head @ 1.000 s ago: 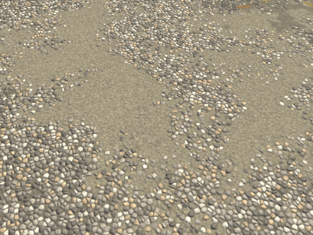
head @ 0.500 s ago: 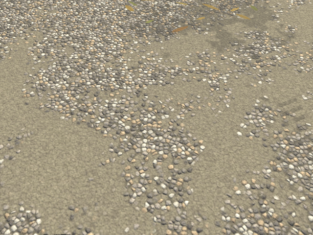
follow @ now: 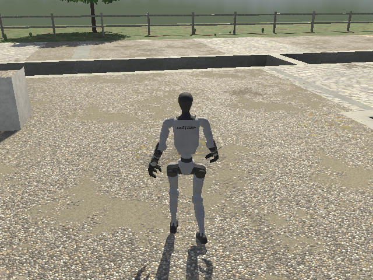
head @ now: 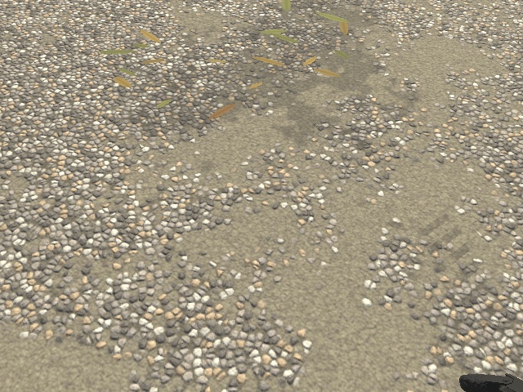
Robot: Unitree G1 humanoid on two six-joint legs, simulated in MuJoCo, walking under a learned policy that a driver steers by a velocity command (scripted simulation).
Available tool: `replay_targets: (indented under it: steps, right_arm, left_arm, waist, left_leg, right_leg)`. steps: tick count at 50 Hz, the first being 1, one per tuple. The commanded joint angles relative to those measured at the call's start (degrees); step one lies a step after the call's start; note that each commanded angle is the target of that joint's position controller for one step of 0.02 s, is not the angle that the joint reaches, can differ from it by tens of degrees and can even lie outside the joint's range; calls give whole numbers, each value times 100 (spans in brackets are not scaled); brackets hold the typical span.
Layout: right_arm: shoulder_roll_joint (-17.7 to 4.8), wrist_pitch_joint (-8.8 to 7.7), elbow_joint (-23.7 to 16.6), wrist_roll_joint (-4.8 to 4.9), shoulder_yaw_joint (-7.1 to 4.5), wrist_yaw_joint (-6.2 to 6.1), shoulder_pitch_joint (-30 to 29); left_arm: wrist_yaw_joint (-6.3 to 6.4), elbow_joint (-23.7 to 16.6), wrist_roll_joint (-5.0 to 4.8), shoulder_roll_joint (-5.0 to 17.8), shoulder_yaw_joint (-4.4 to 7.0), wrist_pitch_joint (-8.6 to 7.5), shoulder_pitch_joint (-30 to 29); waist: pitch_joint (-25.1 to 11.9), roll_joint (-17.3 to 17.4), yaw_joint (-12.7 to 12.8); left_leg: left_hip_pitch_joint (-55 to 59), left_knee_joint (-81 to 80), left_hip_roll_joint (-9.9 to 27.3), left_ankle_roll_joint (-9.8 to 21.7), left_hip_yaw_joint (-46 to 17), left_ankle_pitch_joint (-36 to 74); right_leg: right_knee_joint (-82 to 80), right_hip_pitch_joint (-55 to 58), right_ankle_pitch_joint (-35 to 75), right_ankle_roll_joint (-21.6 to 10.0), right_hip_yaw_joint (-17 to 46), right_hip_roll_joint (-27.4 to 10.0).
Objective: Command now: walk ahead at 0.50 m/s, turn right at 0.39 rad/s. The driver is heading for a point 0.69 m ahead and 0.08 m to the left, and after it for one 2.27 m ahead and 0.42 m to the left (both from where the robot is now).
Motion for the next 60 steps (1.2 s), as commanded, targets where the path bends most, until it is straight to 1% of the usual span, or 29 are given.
replay_targets:
  steps: [1,3,5,9,12,15,18,20,21,22,23,24,25,26,27,29,33,38,43,45,47,48,49,50,51,52,53,55,60]
  right_arm:
    - [-831,60,24,49,-309,-26,1372]
    - [-616,95,58,-25,-208,-27,996]
    - [-532,70,132,-4,-176,-24,935]
    - [-851,73,330,85,-255,-44,1060]
    - [-991,137,466,137,-274,-55,1195]
    - [-1074,200,650,191,-279,-44,1511]
    - [-1159,288,787,227,-302,-60,1624]
    - [-1188,351,826,253,-294,-86,1543]
    - [-1043,350,815,221,-233,-92,1550]
    - [-656,313,612,51,-73,-93,1481]
    - [-170,207,530,128,66,-97,2114]
    - [-812,163,612,252,-94,-86,1795]
    - [-978,148,486,317,-166,-68,1391]
    - [-904,171,476,271,-165,-83,1185]
    - [-844,215,467,208,-187,-93,1103]
    - [-617,369,542,230,-183,-92,1301]
    - [-419,503,404,192,-174,-99,983]
    - [-256,458,127,165,-93,72,127]
    - [-290,466,-308,175,-80,234,-571]
    - [-435,489,-396,168,-158,271,-435]
    - [-782,524,-209,184,-369,241,592]
    - [-1152,557,38,191,-573,149,1549]
    - [-1847,584,114,215,-730,30,1876]
    - [-1805,488,-105,195,-649,67,1838]
    - [-1349,417,-73,145,-517,104,1775]
    - [-1174,367,-57,149,-466,98,1516]
    - [-990,356,-113,165,-407,84,1113]
    - [-755,356,-291,72,-323,37,681]
    - [-996,332,-185,122,-394,-127,928]
  left_arm:
    - [-9,-552,-9,707,79,-134,-199]
    - [-33,-687,97,557,84,-154,-646]
    - [-80,-652,64,346,44,-142,-508]
    - [-118,-758,139,85,-84,-172,-972]
    - [-178,-818,108,1,-141,-229,-1472]
    - [-233,-930,52,73,-125,-259,-1926]
    - [-291,-1038,38,182,-84,-293,-2102]
    - [-270,-891,84,384,41,-325,-1500]
    - [-215,-668,129,654,184,-324,-704]
    - [-132,-530,228,1141,316,-298,386]
    - [-138,-480,256,1422,346,-243,513]
    - [-145,-462,187,910,231,-247,504]
    - [-141,-442,144,693,147,-265,187]
    - [-157,-443,163,532,91,-285,-173]
    - [-179,-430,192,384,57,-314,-461]
    - [-190,-356,236,244,48,-415,-731]
    - [-121,-98,267,390,136,-509,-715]
    - [-25,121,218,613,199,-440,-526]
    - [6,390,83,823,285,-249,-148]
    - [39,394,48,981,326,-166,-227]
    - [85,359,10,1108,350,-67,-366]
    - [112,323,24,1015,298,-74,-370]
    - [63,62,274,318,79,-172,85]
    - [-18,-87,207,208,-40,-411,-9]
    - [-89,-237,-44,685,87,-556,-773]
    - [-95,-337,-87,642,62,-633,-1006]
    - [-47,-259,47,602,67,-648,-987]
    - [-31,-196,190,671,137,-524,-802]
    - [-9,-363,259,330,41,-347,-1301]
  waist:
    - [-520,868,-761]
    - [24,658,-547]
    - [21,871,-362]
    - [64,677,-419]
    - [119,664,-594]
    - [208,680,-760]
    - [285,732,-694]
    - [-1,680,-246]
    - [-524,553,128]
    - [-1462,-192,549]
    - [-2015,-1594,224]
    - [-1621,-919,437]
    - [-911,-712,354]
    - [-573,-419,178]
    - [-294,-416,13]
    - [-138,-487,-258]
    - [132,-164,-327]
    - [394,-39,-35]
    - [596,-31,149]
    - [353,-211,-44]
    - [-285,-304,-676]
    - [-776,-96,-1154]
    - [-1265,1358,-818]
    - [-2219,1377,-744]
    - [-1689,736,-1025]
    - [-994,586,-856]
    - [-568,235,-572]
    - [-320,436,-210]
    - [-72,469,-281]
  left_leg:
    - [3294,-1613,2148,1128,-3363,-2177]
    - [2256,-1822,1692,1048,-2296,-875]
    - [1891,-2027,1480,1062,-1770,-207]
    - [1836,-2294,1485,1217,-1126,735]
    - [1766,-2326,1332,1081,-635,874]
    - [1960,-2246,1425,1004,-562,843]
    - [2368,-2002,1644,887,-635,1090]
    - [2293,-1255,1494,712,-534,2186]
    - [1914,-276,1191,550,-310,2503]
    - [727,1596,793,285,-32,890]
    - [-1174,3305,2,10,-71,-2404]
    - [-1730,3976,261,10,-624,-2362]
    - [-1976,4026,487,46,-560,-1835]
    - [-1773,3833,699,23,-466,-1369]
    - [-1599,3589,828,-11,-463,-1039]
    - [-1088,3407,947,-73,-495,-668]
    - [-1410,2829,941,-206,-607,72]
    - [-1252,1234,843,-107,-169,1272]
    - [-1435,475,715,195,214,710]
    - [-916,410,404,406,546,129]
    - [528,232,-82,701,827,-167]
    - [2127,-89,-161,935,547,148]
    - [4250,-166,1298,1733,-1991,106]
    - [5091,-1262,2160,2532,-4749,-903]
    - [4790,-1573,2016,2125,-4122,-888]
    - [3990,-1576,1797,1903,-3328,-548]
    - [3119,-1585,1538,1706,-2689,14]
    - [2042,-1812,1213,1595,-2088,827]
    - [1269,-1974,872,1503,-1412,1422]
  right_leg:
    - [2198,-3205,369,88,-199,-516]
    - [1611,-2891,896,60,-310,-801]
    - [1149,-2494,1055,69,-475,-930]
    - [-132,-2463,1748,183,-758,-1058]
    - [-1225,-2046,2586,215,-944,-960]
    - [-1816,-1794,2874,195,-1050,-823]
    - [-2210,-1652,2510,-8,-1078,-742]
    - [-2640,-540,2444,-200,-1226,-537]
    - [-2654,706,2510,-357,-1156,-602]
    - [-2487,2433,2686,-755,169,-1858]
    - [-3171,3618,1457,-1493,2520,-2975]
    - [-3454,3230,712,-1389,2629,-2825]
    - [-3548,2614,896,-1187,1754,-2643]
    - [-3716,1950,1330,-1055,1143,-2376]
    - [-3920,1428,1705,-1001,699,-2188]
    - [-4278,805,2311,-944,37,-2013]
    - [-4538,691,3258,-966,-837,-2009]
    - [-4643,896,3383,-774,-1711,-1902]
    - [-4240,1854,3988,-625,-2043,-2181]
    - [-3609,2071,5704,-495,-2218,-2191]
    - [-2047,1899,7091,-309,-2410,-2030]
    - [-649,1016,6369,-83,-2490,-1793]
    - [1516,-1429,1997,288,-2397,-1052]
    - [2676,-2670,-619,379,-1000,-210]
    - [2769,-3256,-179,245,-532,-558]
    - [2358,-3319,336,134,-603,-790]
    - [1853,-3000,707,147,-626,-1021]
    - [1298,-2234,1112,244,-607,-1214]
    - [-209,-2112,2190,621,-806,-1025]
